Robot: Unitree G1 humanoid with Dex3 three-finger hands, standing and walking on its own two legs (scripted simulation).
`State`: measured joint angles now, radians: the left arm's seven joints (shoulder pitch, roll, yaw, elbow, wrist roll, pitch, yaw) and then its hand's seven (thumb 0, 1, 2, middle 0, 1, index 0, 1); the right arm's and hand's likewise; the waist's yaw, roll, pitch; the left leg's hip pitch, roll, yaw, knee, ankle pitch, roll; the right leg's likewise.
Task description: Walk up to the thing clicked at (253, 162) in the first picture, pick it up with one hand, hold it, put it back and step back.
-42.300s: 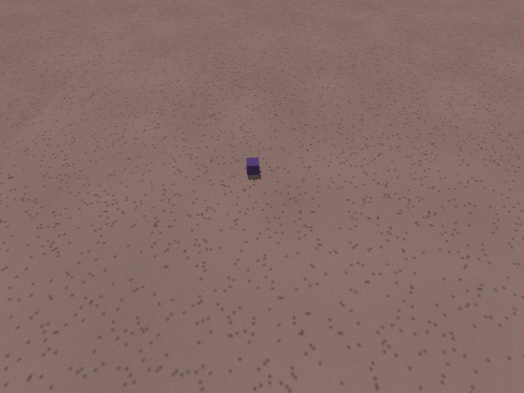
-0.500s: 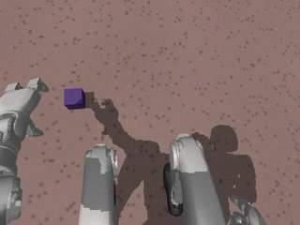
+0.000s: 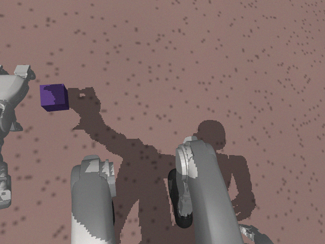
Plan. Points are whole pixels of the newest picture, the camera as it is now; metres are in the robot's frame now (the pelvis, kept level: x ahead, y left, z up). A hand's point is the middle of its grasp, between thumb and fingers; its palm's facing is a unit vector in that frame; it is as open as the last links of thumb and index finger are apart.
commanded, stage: rise first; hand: left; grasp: from above
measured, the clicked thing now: (55, 98) +0.54 +0.25 -0.34
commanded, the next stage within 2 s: approach in 0.86 s
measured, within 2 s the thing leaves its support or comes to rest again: neither
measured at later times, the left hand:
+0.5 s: hand (27, 97) +0.49 +0.28 -0.19, palm faces -0.46 -0.05 -0.89, open 14.1 cm
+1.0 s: hand (30, 97) +0.50 +0.28 -0.21, palm faces -0.46 -0.05 -0.89, open 14.3 cm
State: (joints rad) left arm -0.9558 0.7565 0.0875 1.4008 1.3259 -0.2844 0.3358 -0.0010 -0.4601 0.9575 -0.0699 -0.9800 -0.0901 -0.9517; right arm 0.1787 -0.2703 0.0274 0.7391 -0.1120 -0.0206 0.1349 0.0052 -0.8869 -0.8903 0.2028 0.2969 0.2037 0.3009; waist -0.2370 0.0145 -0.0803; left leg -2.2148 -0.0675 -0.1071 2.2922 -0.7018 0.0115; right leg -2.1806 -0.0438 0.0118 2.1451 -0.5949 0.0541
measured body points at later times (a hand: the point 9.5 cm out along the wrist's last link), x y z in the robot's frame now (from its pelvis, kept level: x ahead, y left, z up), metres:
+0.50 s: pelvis +0.01 -0.01 -0.02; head +0.27 +0.06 +0.34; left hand +0.51 +0.28 -0.14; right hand +0.03 -0.29 -0.11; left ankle +0.07 +0.11 -0.34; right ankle +0.12 -0.16 -0.34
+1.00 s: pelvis +0.01 +0.00 -0.03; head +0.27 +0.07 +0.33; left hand +0.52 +0.28 -0.16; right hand +0.02 -0.28 -0.11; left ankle +0.07 +0.11 -0.34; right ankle +0.12 -0.16 -0.34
